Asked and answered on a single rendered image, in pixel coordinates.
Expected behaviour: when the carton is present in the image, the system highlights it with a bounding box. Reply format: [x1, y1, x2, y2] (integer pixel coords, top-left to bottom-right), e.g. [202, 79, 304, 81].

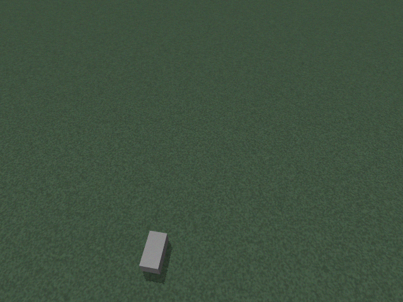
[139, 231, 169, 274]

